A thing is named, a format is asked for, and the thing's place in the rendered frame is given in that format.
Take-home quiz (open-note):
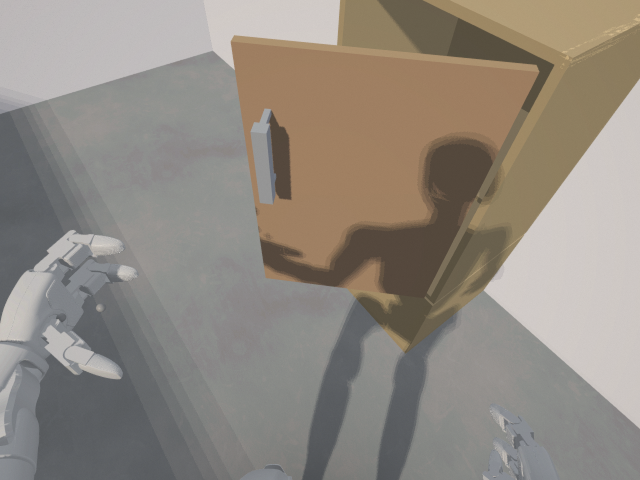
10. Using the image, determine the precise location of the right robot hand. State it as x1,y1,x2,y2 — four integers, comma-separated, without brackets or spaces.
483,403,560,480

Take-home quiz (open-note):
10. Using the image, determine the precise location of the left robot hand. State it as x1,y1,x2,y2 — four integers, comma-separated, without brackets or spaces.
0,230,139,379

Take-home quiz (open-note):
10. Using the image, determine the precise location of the left robot shin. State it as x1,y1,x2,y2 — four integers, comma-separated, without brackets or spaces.
264,464,285,473

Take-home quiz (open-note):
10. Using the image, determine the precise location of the handle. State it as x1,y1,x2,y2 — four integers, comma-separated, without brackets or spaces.
250,109,276,205

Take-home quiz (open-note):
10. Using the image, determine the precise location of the cupboard door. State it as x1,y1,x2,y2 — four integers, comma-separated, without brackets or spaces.
231,35,539,298

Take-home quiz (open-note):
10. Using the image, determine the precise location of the left robot forearm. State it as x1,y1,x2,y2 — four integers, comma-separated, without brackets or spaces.
0,342,49,480

